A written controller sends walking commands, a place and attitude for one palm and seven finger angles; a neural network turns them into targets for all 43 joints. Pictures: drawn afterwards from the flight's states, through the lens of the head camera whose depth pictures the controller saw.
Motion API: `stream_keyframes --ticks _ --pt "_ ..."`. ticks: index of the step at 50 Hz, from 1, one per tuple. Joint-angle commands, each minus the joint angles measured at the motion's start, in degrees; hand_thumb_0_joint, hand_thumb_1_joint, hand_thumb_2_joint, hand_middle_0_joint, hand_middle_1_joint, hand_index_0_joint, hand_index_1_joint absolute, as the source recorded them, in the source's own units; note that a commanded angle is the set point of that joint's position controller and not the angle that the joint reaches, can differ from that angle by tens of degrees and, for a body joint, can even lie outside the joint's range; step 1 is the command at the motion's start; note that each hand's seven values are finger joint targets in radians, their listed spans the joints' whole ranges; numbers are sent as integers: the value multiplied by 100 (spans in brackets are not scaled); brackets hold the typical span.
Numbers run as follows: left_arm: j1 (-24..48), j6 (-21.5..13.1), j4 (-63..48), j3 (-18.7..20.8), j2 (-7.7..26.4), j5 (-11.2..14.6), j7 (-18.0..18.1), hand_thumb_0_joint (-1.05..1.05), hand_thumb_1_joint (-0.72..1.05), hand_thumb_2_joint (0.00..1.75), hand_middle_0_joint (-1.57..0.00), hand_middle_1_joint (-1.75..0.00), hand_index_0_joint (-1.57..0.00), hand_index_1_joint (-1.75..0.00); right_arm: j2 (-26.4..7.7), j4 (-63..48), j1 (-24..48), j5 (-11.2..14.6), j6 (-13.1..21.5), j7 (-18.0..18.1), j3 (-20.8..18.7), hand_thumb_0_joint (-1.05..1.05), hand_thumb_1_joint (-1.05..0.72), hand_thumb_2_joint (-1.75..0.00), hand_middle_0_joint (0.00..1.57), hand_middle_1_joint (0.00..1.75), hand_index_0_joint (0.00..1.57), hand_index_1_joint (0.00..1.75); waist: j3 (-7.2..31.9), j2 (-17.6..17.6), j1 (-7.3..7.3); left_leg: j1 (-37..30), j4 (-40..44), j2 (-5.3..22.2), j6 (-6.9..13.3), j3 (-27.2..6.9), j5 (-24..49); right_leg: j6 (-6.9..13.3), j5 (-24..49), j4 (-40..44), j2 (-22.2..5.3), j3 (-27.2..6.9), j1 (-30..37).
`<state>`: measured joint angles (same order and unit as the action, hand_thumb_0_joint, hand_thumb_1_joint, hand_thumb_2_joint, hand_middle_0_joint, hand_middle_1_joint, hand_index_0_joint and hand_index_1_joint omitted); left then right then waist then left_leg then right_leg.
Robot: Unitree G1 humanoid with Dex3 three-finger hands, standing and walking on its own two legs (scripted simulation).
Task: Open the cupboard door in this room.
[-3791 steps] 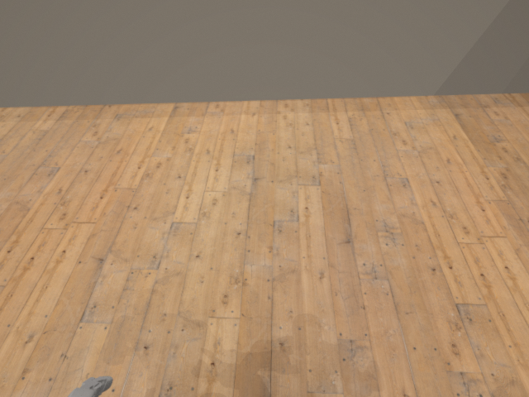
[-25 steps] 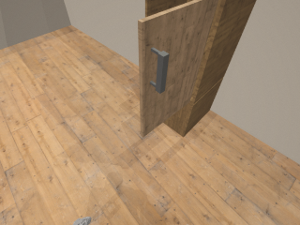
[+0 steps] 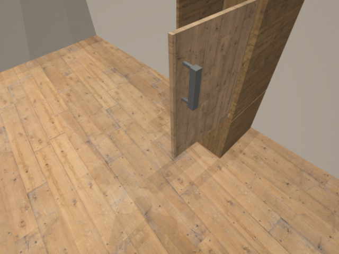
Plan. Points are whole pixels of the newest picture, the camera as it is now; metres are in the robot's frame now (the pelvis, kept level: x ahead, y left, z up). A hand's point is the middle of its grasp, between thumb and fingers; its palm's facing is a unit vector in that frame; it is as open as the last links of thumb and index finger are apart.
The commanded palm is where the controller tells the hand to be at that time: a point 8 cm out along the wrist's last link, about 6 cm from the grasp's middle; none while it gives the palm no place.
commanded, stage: let the arm hang, fingers relaxed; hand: left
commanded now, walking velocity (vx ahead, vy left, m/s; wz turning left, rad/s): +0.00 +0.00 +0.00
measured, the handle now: (189, 86) +0.59 -0.03 +0.06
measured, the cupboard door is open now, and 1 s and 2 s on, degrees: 86 86 86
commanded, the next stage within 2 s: look to check the result in 0.34 s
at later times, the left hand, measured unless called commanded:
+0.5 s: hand out of the picture +0.02 +0.17 -0.17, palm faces +0.02 -0.98 -0.19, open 7.3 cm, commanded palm none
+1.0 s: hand out of the picture +0.05 +0.19 -0.17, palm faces +0.01 -0.97 -0.23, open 7.3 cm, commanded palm none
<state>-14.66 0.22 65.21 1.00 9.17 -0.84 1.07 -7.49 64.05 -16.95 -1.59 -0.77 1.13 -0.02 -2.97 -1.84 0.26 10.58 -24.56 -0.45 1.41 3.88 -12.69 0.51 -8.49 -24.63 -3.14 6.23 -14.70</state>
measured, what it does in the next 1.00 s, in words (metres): stands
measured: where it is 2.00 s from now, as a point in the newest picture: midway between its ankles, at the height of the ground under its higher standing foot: outside the picture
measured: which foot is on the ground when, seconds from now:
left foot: down 0.00-1.00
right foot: down 0.00-1.00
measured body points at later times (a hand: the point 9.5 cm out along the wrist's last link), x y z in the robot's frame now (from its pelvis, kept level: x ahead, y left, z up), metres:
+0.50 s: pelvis +0.01 +0.00 +0.00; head +0.02 -0.01 +0.45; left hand +0.02 +0.22 -0.16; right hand +0.00 -0.21 -0.17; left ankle +0.01 +0.10 -0.74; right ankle +0.05 -0.12 -0.74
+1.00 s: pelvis +0.02 -0.01 +0.00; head +0.03 -0.01 +0.45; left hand +0.05 +0.24 -0.15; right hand +0.03 -0.24 -0.16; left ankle +0.01 +0.10 -0.74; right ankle +0.05 -0.12 -0.74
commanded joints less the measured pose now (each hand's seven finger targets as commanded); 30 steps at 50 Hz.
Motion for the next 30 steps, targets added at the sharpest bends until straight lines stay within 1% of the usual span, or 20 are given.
stream_keyframes --ticks 1,2,3,4,5,7,10,11,12,14,15,17,19,21,22,25,26,27,29,30 --pt "-189 -78 -128 107 550 -1 70 0 90 90 -20 -30 -20 -30 -510 -90 -331 24 96 52 -109 0 -90 -90 20 30 20 30 -140 118 -26 553 841 636 59 -656 -221 122 -451 453 -370 -546 404" --pt "-210 -84 -106 101 519 1 74 0 90 90 -20 -30 -20 -30 -506 -71 -342 20 105 60 -105 0 -90 -90 20 30 20 30 -113 80 -27 530 833 639 57 -651 -136 126 -360 433 -366 -549 434" --pt "-213 -92 -95 102 510 2 78 0 90 90 -20 -30 -20 -30 -506 -63 -352 27 112 65 -100 0 -90 -90 20 30 20 30 -77 144 -20 488 830 651 51 -640 -67 121 -299 420 -373 -538 465" --pt "-231 -98 -89 110 505 -2 85 0 90 90 -20 -30 -20 -30 -501 -69 -354 36 118 68 -106 0 -90 -90 20 30 20 30 -86 130 -39 457 803 648 52 -622 49 122 -233 423 -378 -512 479" --pt "-203 -92 -66 108 492 -3 85 0 90 90 -20 -30 -20 -30 -463 -36 -341 34 114 67 -103 0 -90 -90 20 30 20 30 -128 175 -24 469 818 640 40 -616 -19 115 -314 446 -387 -527 445" --pt "-231 -93 -27 101 464 3 87 0 90 90 -20 -30 -20 -30 -451 -8 -334 28 106 72 -94 0 -90 -90 20 30 20 30 -180 52 -22 446 824 621 33 -582 -75 118 -360 482 -391 -556 401" --pt "-226 -97 -24 102 475 0 87 0 90 90 -20 -30 -20 -30 -431 5 -362 29 92 71 -102 0 -90 -90 20 30 20 30 -247 50 1 457 804 602 20 -545 -125 115 -417 538 -396 -565 371" --pt "-224 -100 -21 110 483 -3 86 0 90 90 -20 -30 -20 -30 -430 9 -366 30 94 69 -100 0 -90 -90 20 30 20 30 -209 71 -2 451 813 600 24 -546 -147 115 -439 557 -406 -576 401" --pt "-235 -104 -26 104 485 -1 86 0 90 90 -20 -30 -20 -30 -437 16 -357 25 88 69 -104 0 -90 -90 20 30 20 30 -250 91 0 444 798 581 16 -533 -176 115 -485 591 -409 -585 370" --pt "-249 -121 -29 111 507 -3 90 0 90 90 -20 -30 -20 -30 -485 -10 -350 36 88 70 -117 0 -90 -90 20 30 20 30 -189 163 -2 341 744 589 23 -522 -72 124 -444 606 -401 -589 355" --pt "-217 -123 -30 114 519 -3 90 0 90 90 -20 -30 -20 -30 -463 17 -376 34 93 66 -115 0 -90 -90 20 30 20 30 -143 244 21 324 742 593 22 -514 -16 123 -412 602 -423 -582 399" --pt "-191 -125 -36 115 520 1 87 0 90 90 -20 -30 -20 -30 -485 28 -360 31 93 67 -113 0 -90 -90 20 30 20 30 -163 227 21 316 747 587 17 -512 -46 122 -470 631 -428 -593 377" --pt "-201 -147 -42 129 566 -4 89 0 90 90 -20 -30 -20 -30 -549 -3 -306 41 103 68 -133 0 -90 -90 20 30 20 30 -147 184 16 224 720 599 22 -500 121 135 -331 628 -427 -580 358" --pt "-172 -150 -29 123 563 3 87 0 90 90 -20 -30 -20 -30 -538 28 -315 35 110 70 -124 0 -90 -90 20 30 20 30 -66 208 28 197 738 609 15 -514 159 134 -280 623 -438 -588 437" --pt "-157 -156 -46 129 565 3 86 0 90 90 -20 -30 -20 -30 -568 31 -302 33 118 73 -126 0 -90 -90 20 30 20 30 -45 132 26 190 745 621 9 -520 222 137 -195 601 -431 -587 477" --pt "-131 -160 -34 134 603 2 85 0 90 90 -20 -30 -20 -30 -602 34 -217 39 125 73 -130 0 -90 -90 20 30 20 30 -118 142 12 186 758 634 7 -525 299 140 -115 611 -442 -556 472" --pt "-142 -162 -31 123 599 5 86 0 90 90 -20 -30 -20 -30 -605 38 -206 36 118 75 -132 0 -90 -90 20 30 20 30 -114 185 16 163 760 627 1 -524 245 139 -177 643 -432 -590 457" --pt "-117 -157 -25 126 606 7 83 0 90 90 -20 -30 -20 -30 -629 47 -210 33 115 76 -131 0 -90 -90 20 30 20 30 -144 139 22 181 779 627 -4 -518 187 137 -229 655 -430 -586 448" --pt "-102 -159 -40 135 670 1 83 0 90 90 -20 -30 -20 -30 -681 29 -163 39 107 72 -142 0 -90 -90 20 30 20 30 -208 186 6 184 781 621 9 -523 143 147 -303 699 -428 -592 403" --pt "-64 -157 -35 137 676 -1 78 0 90 90 -20 -30 -20 -30 -664 46 -167 34 110 68 -137 0 -90 -90 20 30 20 30 -203 150 25 194 801 622 1 -507 125 141 -332 719 -446 -607 426"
